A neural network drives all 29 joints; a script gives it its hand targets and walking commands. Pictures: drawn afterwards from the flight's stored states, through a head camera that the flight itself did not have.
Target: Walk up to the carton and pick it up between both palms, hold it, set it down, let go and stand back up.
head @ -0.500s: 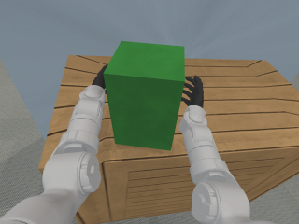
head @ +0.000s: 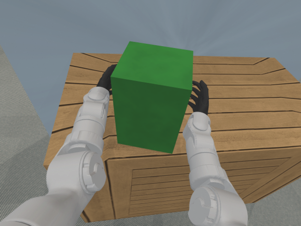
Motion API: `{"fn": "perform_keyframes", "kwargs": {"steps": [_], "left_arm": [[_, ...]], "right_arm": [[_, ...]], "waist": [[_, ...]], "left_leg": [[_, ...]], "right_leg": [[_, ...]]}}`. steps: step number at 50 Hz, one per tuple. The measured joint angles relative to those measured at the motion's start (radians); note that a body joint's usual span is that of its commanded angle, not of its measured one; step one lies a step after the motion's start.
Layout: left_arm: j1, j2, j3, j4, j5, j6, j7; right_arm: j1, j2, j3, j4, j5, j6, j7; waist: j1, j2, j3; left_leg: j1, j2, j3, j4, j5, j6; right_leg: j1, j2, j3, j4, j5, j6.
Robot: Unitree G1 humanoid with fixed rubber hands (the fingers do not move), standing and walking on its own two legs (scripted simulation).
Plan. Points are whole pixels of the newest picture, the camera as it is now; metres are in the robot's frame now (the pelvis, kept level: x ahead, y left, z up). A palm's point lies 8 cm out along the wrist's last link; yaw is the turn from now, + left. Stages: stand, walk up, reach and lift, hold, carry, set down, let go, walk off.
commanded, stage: set down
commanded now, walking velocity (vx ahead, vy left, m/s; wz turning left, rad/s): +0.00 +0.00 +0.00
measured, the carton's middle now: (152, 100) +0.42 -0.04 +0.10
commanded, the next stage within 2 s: none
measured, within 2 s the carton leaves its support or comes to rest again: rests again in 1.46 s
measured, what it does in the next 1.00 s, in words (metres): stands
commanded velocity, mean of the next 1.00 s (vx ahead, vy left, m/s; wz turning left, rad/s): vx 0.00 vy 0.00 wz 0.00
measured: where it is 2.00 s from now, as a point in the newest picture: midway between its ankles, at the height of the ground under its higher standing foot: outside the picture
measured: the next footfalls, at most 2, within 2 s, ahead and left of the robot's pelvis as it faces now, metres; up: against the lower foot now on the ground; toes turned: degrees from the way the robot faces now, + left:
none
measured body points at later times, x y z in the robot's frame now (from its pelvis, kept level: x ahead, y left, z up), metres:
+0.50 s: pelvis +0.00 +0.00 +0.00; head +0.02 +0.04 +0.45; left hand +0.45 +0.09 +0.12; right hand +0.37 -0.17 +0.11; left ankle +0.02 +0.12 -0.75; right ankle -0.01 -0.17 -0.75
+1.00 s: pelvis +0.00 +0.00 +0.00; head +0.03 +0.04 +0.45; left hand +0.45 +0.09 +0.11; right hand +0.37 -0.17 +0.11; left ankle +0.02 +0.12 -0.75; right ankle -0.01 -0.17 -0.75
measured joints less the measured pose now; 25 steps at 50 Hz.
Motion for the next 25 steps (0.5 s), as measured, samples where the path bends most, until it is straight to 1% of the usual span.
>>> {"fn": "perform_keyframes", "kwargs": {"steps": [4, 10, 19, 25], "left_arm": [[0.012, -0.010, 0.013, -0.020, 0.009, -0.008, -0.010], [0.020, -0.030, 0.025, -0.048, 0.028, -0.011, -0.026], [0.040, -0.046, 0.027, -0.089, 0.031, -0.015, -0.021], [0.041, -0.056, 0.046, -0.108, 0.040, -0.022, -0.035]], "right_arm": [[0.012, 0.003, -0.001, -0.005, -0.011, -0.015, 0.004], [0.035, -0.007, 0.014, -0.014, -0.006, -0.031, 0.009], [0.041, -0.002, 0.011, -0.015, -0.011, -0.059, 0.011], [0.047, 0.005, 0.006, -0.031, -0.022, -0.074, 0.013]], "waist": [[0.003, -0.001, 0.007], [0.009, -0.002, 0.027], [0.016, -0.002, 0.039], [0.023, -0.006, 0.053]], "left_leg": [[0.009, -0.001, 0.004, 0.000, -0.005, 0.001], [0.027, -0.002, 0.008, 0.008, -0.015, 0.003], [0.031, 0.003, 0.010, 0.013, -0.019, 0.002], [0.036, 0.005, 0.010, 0.012, -0.020, 0.000]], "right_leg": [[0.007, -0.002, 0.003, 0.000, -0.003, 0.001], [0.028, -0.003, 0.006, -0.002, -0.007, 0.004], [0.034, 0.001, 0.009, -0.002, -0.007, 0.002], [0.035, 0.004, 0.008, 0.003, -0.011, -0.001]]}}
